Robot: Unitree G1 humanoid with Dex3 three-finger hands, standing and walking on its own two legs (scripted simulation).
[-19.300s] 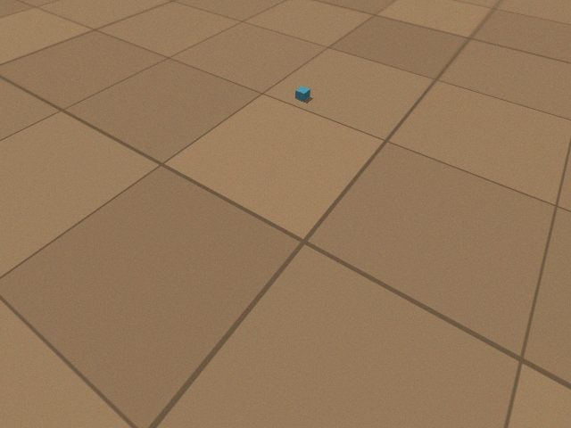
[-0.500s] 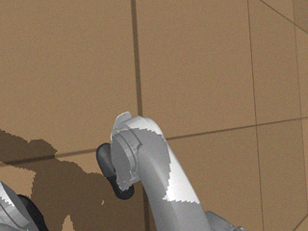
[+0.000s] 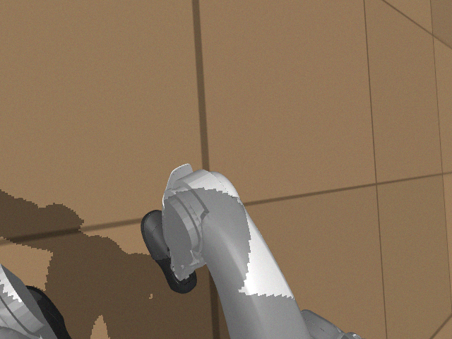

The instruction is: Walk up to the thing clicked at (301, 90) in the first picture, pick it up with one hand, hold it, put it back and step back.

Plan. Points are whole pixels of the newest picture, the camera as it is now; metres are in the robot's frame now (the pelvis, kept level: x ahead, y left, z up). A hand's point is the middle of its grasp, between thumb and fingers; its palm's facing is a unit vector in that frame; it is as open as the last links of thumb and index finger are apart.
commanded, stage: close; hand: left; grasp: from above
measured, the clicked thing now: out of the picture +0.43 +0.40 -0.30
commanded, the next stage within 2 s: settle in 0.30 s
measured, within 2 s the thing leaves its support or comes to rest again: leaves its support in 0.84 s
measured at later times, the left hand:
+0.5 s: hand out of the picture +0.42 +0.38 -0.27, palm faces -0.01 -0.43 -0.90, open 9.6 cm
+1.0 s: hand out of the picture +0.44 +0.40 -0.23, palm faces +0.06 -0.45 -0.89, open 9.6 cm
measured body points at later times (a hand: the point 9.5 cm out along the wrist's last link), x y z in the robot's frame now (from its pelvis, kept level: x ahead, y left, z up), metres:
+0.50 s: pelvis +0.00 +0.00 +0.00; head +0.31 +0.13 +0.29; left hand +0.43 +0.40 -0.22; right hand +0.02 -0.24 -0.04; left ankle +0.06 +0.13 -0.29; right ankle +0.12 -0.12 -0.29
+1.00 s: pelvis +0.00 +0.00 +0.01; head +0.30 +0.14 +0.31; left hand +0.43 +0.42 -0.18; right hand +0.03 -0.24 -0.03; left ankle +0.06 +0.13 -0.29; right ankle +0.12 -0.12 -0.29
